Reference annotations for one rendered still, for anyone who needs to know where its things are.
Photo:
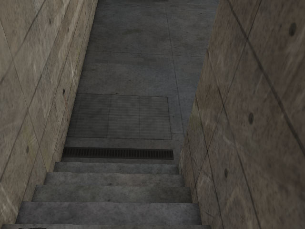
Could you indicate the stairs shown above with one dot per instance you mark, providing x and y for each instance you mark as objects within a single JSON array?
[{"x": 98, "y": 195}]

